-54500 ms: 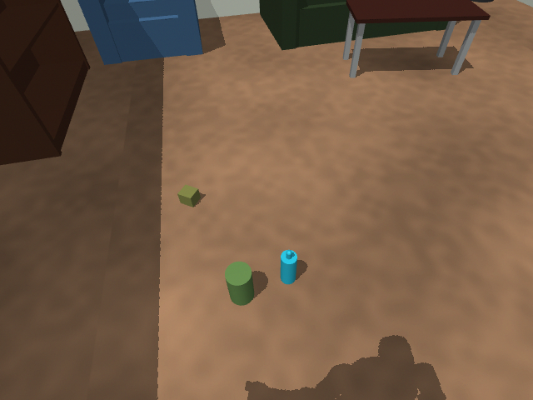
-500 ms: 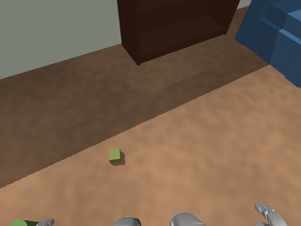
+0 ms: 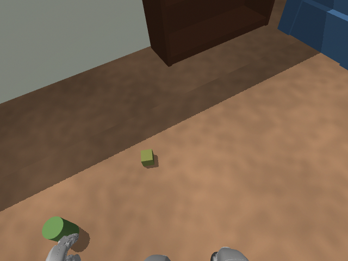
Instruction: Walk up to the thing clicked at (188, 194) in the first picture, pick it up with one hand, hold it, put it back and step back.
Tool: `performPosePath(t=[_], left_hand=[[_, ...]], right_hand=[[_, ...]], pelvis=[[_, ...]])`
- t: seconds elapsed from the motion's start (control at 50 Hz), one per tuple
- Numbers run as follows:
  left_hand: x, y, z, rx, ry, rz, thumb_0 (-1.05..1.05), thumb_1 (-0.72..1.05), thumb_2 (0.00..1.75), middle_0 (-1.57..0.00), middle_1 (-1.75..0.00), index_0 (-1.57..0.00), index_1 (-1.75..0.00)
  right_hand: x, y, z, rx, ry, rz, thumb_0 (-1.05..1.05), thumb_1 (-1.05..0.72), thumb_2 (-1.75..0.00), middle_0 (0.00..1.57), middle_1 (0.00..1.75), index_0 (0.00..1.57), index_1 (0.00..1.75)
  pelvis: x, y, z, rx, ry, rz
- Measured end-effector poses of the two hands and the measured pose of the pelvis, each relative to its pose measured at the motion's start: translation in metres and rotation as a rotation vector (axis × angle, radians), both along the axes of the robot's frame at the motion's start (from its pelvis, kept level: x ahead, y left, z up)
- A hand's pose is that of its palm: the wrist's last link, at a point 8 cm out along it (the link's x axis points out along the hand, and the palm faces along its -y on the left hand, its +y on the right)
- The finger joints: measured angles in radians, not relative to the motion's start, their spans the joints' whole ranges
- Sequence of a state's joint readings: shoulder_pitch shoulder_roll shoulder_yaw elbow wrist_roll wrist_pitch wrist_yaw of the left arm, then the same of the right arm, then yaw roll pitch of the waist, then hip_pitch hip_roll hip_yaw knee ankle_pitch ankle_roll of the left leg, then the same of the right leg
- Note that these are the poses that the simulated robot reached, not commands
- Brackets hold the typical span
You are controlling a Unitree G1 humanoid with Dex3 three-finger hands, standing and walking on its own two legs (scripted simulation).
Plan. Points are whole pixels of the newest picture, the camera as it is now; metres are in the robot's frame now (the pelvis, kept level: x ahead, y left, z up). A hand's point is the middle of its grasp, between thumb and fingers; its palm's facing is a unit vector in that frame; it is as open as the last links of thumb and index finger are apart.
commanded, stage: step back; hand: left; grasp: from above
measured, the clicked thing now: (147, 157) +0.75 +0.25 -0.73
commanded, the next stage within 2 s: stand in 1.66 s
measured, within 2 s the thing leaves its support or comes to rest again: neither
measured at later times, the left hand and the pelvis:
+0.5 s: hand out of the picture -0.11 +0.27 -0.16, palm faces -0.08 -0.91 -0.40, open 7.4 cm; pelvis -0.19 +0.00 -0.01, yaw -4 degrees
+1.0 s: hand out of the picture -0.17 +0.27 -0.15, palm faces -0.03 -0.94 -0.35, open 7.4 cm; pelvis -0.26 +0.00 +0.01, yaw -1 degrees
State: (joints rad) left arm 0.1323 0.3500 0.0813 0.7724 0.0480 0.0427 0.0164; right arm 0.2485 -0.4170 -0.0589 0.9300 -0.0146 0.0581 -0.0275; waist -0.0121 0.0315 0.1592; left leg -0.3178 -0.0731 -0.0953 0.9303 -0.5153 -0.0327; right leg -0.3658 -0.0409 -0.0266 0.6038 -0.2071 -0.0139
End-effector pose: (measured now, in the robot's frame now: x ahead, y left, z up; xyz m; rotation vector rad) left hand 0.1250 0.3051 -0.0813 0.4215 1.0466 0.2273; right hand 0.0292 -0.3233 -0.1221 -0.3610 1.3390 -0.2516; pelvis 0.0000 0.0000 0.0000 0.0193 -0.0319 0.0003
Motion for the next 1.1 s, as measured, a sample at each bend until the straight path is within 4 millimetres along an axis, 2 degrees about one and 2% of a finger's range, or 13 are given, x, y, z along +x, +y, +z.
performPosePath(t=[0.08,0.14,0.22,0.3,0.38,0.44,0.52,0.6,0.66,0.76,0.86,0.96,1.1], left_hand=[[-0.013,0.009,-0.019,-0.040,-0.056,-0.008,0.00,0.90,0.90,-0.21,-0.30,-0.20,-0.30],[-0.036,0.012,-0.031,-0.074,-0.028,0.000,0.00,0.90,0.90,-0.21,-0.30,-0.20,-0.30],[-0.075,0.011,-0.030,-0.112,0.026,0.028,0.00,0.90,0.90,-0.21,-0.30,-0.20,-0.30],[-0.120,0.015,-0.032,-0.110,0.064,0.048,0.00,0.90,0.90,-0.21,-0.30,-0.20,-0.30],[-0.169,0.017,-0.038,-0.076,0.133,0.038,0.00,0.90,0.90,-0.21,-0.30,-0.20,-0.30],[-0.202,0.014,-0.043,-0.050,0.175,0.019,0.00,0.90,0.90,-0.21,-0.30,-0.20,-0.30],[-0.248,0.001,-0.037,-0.040,0.196,0.019,0.00,0.91,0.90,-0.21,-0.30,-0.20,-0.30],[-0.284,-0.001,-0.022,-0.031,0.199,0.038,0.00,0.90,0.90,-0.21,-0.30,-0.20,-0.30],[-0.294,0.003,-0.015,-0.020,0.172,0.049,0.01,0.90,0.90,-0.21,-0.30,-0.21,-0.30],[-0.292,0.019,-0.017,-0.024,0.065,0.049,0.01,0.90,0.90,-0.21,-0.30,-0.21,-0.30],[-0.302,0.025,-0.024,-0.056,0.061,0.061,0.00,0.90,0.90,-0.21,-0.30,-0.20,-0.30],[-0.307,0.018,-0.025,-0.091,0.101,0.051,0.00,0.90,0.90,-0.21,-0.30,-0.20,-0.30],[-0.294,-0.009,-0.028,-0.080,0.126,0.032,0.00,0.91,0.90,-0.21,-0.30,-0.20,-0.30]], right_hand=[[-0.024,0.013,0.001,-0.024,-0.002,0.034,0.00,-0.91,-0.89,0.21,0.30,0.20,0.30],[-0.041,0.026,0.010,-0.023,-0.037,0.040,0.00,-0.91,-0.89,0.21,0.30,0.21,0.30],[-0.054,0.033,0.028,-0.034,-0.081,0.056,0.00,-0.90,-0.89,0.21,0.30,0.21,0.30],[-0.054,0.031,0.039,-0.046,-0.143,0.080,0.00,-0.90,-0.89,0.21,0.30,0.21,0.30],[-0.054,0.025,0.038,-0.050,-0.226,0.099,0.00,-0.90,-0.89,0.21,0.30,0.21,0.30],[-0.063,0.016,0.029,-0.038,-0.278,0.104,0.00,-0.90,-0.89,0.21,0.30,0.21,0.30],[-0.093,0.005,0.014,-0.011,-0.286,0.075,0.00,-0.90,-0.89,0.21,0.30,0.21,0.30],[-0.138,0.005,0.015,0.018,-0.233,0.042,0.00,-0.91,-0.89,0.21,0.30,0.21,0.30],[-0.175,0.004,0.012,0.018,-0.184,0.032,0.00,-0.91,-0.89,0.21,0.30,0.21,0.30],[-0.232,0.009,0.005,-0.003,-0.066,0.050,0.00,-0.91,-0.89,0.21,0.30,0.21,0.30],[-0.267,0.025,0.014,0.003,-0.055,0.026,0.01,-0.91,-0.89,0.21,0.30,0.21,0.30],[-0.271,0.023,0.026,0.001,-0.090,0.013,0.01,-0.90,-0.89,0.21,0.30,0.21,0.30],[-0.245,-0.008,0.013,0.003,-0.128,0.006,0.00,-0.90,-0.89,0.21,0.30,0.21,0.30]], pelvis=[[-0.035,0.010,-0.012,-0.002,-0.018,0.035],[-0.057,0.016,-0.010,0.007,-0.042,0.009],[-0.079,0.018,0.002,-0.046,-0.028,0.017],[-0.104,0.016,0.006,-0.047,-0.004,-0.011],[-0.136,0.012,0.001,-0.038,-0.002,-0.050],[-0.163,0.005,-0.008,-0.027,-0.006,-0.081],[-0.197,-0.002,-0.012,-0.069,-0.031,-0.073],[-0.217,-0.005,-0.002,0.007,-0.020,-0.087],[-0.230,-0.002,0.001,0.010,0.000,-0.062],[-0.249,0.007,-0.006,-0.018,0.010,0.008],[-0.257,0.010,-0.001,0.014,-0.020,0.003],[-0.257,0.004,0.006,0.001,-0.025,-0.008],[-0.246,-0.017,-0.002,-0.023,-0.024,-0.028]])
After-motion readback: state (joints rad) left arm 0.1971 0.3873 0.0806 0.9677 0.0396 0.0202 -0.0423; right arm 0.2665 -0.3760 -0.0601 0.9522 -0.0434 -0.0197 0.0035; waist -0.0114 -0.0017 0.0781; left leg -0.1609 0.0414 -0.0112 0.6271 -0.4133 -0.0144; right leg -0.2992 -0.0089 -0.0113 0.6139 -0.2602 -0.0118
